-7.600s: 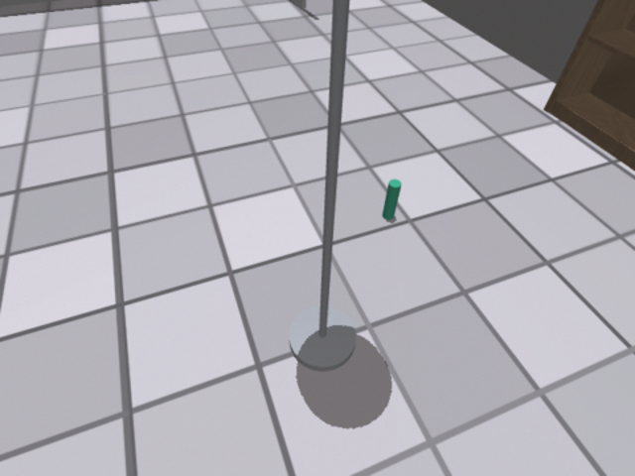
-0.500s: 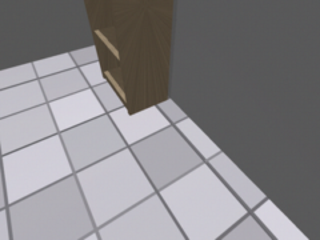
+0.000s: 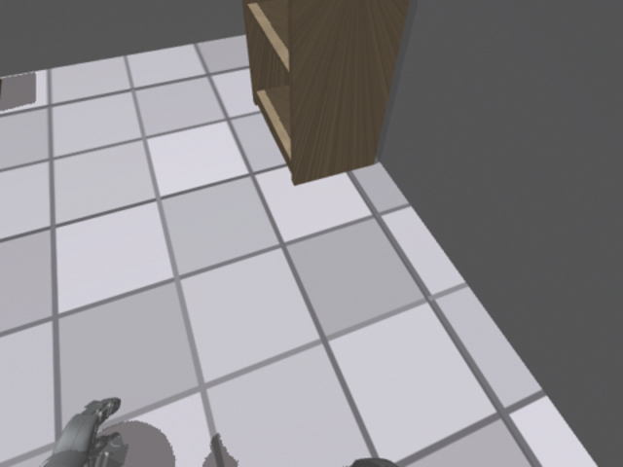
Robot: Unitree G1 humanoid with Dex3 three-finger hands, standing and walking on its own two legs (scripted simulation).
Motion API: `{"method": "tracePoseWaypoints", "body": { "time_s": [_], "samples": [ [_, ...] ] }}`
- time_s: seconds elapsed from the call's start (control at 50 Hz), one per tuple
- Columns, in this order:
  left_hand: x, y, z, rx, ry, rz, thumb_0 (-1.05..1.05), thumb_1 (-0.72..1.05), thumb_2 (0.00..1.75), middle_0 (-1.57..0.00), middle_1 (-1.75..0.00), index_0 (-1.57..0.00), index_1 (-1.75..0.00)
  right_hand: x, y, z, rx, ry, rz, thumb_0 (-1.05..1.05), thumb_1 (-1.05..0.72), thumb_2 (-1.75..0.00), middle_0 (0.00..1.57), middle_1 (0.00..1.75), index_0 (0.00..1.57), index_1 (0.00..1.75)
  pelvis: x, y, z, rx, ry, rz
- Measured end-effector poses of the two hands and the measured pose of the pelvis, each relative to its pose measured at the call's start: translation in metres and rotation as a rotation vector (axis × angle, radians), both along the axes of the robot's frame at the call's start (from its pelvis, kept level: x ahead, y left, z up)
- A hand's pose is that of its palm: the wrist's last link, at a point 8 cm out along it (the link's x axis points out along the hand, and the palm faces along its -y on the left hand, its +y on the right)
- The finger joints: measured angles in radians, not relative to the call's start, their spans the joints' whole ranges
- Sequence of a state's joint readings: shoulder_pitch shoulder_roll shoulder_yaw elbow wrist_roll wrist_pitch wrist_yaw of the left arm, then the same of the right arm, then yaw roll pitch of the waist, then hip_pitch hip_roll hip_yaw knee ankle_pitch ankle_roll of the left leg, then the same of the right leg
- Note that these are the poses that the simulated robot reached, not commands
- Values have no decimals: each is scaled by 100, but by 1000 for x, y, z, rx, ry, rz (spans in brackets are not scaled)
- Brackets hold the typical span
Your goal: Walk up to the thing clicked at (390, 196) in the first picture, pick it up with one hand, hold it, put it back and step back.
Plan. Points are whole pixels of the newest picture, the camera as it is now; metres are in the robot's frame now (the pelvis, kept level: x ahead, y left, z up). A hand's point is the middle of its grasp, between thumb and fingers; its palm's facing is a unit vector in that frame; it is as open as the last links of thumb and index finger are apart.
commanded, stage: walk up
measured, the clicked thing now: out of the picture +0.41 +1.26 -0.68
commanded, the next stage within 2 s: none
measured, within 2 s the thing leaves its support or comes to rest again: neither
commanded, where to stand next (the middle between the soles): +0.05 +0.02 m, yaw +70 degrees
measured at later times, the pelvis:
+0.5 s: pelvis +0.00 -0.03 -0.02, yaw +25 degrees
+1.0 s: pelvis +0.02 -0.05 -0.02, yaw +47 degrees
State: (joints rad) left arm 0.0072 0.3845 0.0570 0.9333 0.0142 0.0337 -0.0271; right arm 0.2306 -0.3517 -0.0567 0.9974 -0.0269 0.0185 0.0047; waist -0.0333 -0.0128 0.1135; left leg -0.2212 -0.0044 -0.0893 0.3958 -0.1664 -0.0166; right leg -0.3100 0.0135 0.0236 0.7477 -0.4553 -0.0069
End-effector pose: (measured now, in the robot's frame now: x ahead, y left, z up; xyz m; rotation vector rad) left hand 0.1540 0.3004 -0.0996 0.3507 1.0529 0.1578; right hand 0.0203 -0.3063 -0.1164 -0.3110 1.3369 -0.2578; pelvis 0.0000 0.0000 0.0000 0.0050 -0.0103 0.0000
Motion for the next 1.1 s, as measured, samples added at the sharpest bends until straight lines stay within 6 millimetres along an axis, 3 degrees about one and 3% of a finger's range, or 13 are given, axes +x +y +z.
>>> {"method": "tracePoseWaypoints", "body": {
  "time_s": [0.06, 0.12, 0.28, 0.38, 0.54, 0.68, 0.82, 0.98, 1.1],
  "samples": [
    [-12, -4, 6, 23, -49, 38, 0, 91, 90, -20, -30, -20, -30, 13, -24, -6, -18, 9, 70, 0, -90, -90, 21, 30, 21, 30, -6, -15, -7, 4, 5, 54],
    [-38, -9, 6, 56, -53, 83, 0, 91, 90, -20, -30, -20, -30, 38, -42, -11, -33, -18, 135, 0, -90, -90, 21, 30, 20, 30, -12, -29, -13, -4, -6, 107],
    [-111, -23, 8, 24, -20, 247, 0, 90, 90, -20, -30, -20, -30, 108, -44, 11, -11, -79, 347, 0, -91, -90, 20, 30, 20, 30, -9, -44, -2, 9, -15, 256],
    [-159, -21, -4, -1, -8, 351, 0, 90, 89, -20, -30, -20, -30, 153, -21, 19, -20, -100, 475, 0, -91, -90, 20, 30, 20, 30, -6, -42, -5, 3, -18, 342],
    [-228, -3, -35, -27, 67, 518, 1, 90, 90, -20, -30, -20, -30, 215, 45, 27, -37, -247, 664, 0, -91, -90, 20, 30, 20, 30, -4, -23, -23, 22, -13, 467],
    [-254, -12, -25, -18, 78, 596, 1, 91, 90, -20, -30, -20, -30, 249, 83, 29, 7, -308, 773, 0, -90, -90, 21, 30, 20, 30, 6, -20, -19, 2, -10, 567],
    [-266, -30, -11, 80, 31, 682, 1, 91, 90, -20, -30, -20, -30, 282, 99, 4, 76, -308, 882, 0, -90, -90, 21, 30, 21, 30, 19, -39, -31, -13, -15, 672],
    [-298, -62, 14, 120, 17, 795, 0, 90, 89, -20, -30, -20, -30, 298, 119, -2, 118, -233, 989, 0, -91, -90, 21, 30, 20, 30, 18, -47, -18, 20, -12, 804],
    [-343, -70, 8, 113, 32, 877, 0, 90, 89, -21, -30, -20, -30, 298, 135, 1, 81, -189, 1061, 0, -91, -90, 21, 30, 20, 30, 11, -42, -21, 27, -11, 883]
  ]
}}
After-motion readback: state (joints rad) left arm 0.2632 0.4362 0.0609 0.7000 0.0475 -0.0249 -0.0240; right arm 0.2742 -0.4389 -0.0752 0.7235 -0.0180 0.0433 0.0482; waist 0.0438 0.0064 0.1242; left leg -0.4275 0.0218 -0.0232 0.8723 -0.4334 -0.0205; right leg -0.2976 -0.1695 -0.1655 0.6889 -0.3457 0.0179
